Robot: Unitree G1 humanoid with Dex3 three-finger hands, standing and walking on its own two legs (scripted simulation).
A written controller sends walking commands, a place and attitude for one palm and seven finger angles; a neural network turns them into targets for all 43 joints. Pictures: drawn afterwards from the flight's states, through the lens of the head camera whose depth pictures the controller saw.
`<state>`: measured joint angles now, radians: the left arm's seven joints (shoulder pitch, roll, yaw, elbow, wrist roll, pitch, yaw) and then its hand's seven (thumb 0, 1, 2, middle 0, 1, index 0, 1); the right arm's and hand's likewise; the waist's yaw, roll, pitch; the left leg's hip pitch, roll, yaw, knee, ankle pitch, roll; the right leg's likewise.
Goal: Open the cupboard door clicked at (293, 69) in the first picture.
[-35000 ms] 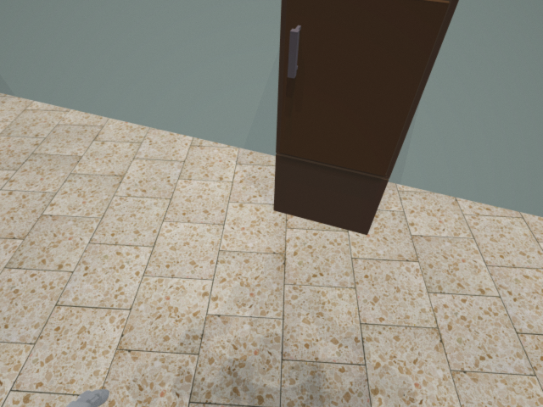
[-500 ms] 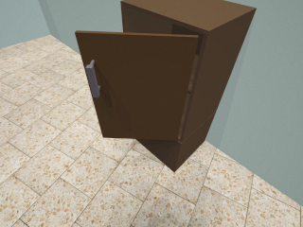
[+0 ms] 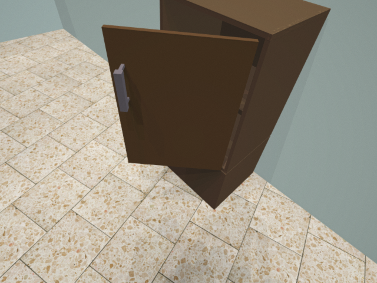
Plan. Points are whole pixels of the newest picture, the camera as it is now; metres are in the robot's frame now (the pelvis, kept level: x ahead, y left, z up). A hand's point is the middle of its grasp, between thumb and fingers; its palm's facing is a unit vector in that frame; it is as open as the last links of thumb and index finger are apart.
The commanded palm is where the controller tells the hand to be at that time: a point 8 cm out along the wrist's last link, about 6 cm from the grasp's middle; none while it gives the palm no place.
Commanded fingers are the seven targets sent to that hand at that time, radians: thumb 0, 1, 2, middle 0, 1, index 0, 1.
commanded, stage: shuffle to correct the standing spot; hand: left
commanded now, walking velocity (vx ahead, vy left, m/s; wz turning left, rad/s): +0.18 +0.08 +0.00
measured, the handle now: (123, 88) +0.64 +0.26 +0.06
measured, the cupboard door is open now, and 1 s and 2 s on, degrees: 43 43 43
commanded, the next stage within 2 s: come to a stop and stand still in 0.36 s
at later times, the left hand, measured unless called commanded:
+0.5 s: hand out of the picture +0.11 +0.20 -0.17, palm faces +0.08 -0.98 -0.17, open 7.4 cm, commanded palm none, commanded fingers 0.00 0.90 0.90 -0.20 -0.30 -0.20 -0.30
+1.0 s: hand (95, 282) +0.16 +0.23 -0.16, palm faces +0.03 -0.96 -0.26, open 7.4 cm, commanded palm none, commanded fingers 0.00 0.90 0.90 -0.20 -0.30 -0.20 -0.30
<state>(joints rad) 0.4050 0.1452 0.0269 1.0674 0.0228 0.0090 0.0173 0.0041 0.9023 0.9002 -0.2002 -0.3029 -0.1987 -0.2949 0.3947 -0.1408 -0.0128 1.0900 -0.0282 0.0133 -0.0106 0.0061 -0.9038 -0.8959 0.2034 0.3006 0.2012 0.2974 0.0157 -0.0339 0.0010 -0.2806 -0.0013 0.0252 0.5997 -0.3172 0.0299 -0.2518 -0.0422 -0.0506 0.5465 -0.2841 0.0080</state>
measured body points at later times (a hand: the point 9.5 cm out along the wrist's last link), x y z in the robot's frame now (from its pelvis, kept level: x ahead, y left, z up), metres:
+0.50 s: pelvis +0.10 +0.04 +0.01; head +0.11 +0.05 +0.46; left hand +0.11 +0.25 -0.15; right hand +0.11 -0.19 -0.15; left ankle +0.13 +0.15 -0.69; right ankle +0.07 -0.09 -0.73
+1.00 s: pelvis +0.10 +0.03 -0.01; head +0.11 +0.01 +0.44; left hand +0.15 +0.28 -0.14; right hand +0.16 -0.20 -0.17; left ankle +0.17 +0.17 -0.71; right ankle +0.10 -0.07 -0.73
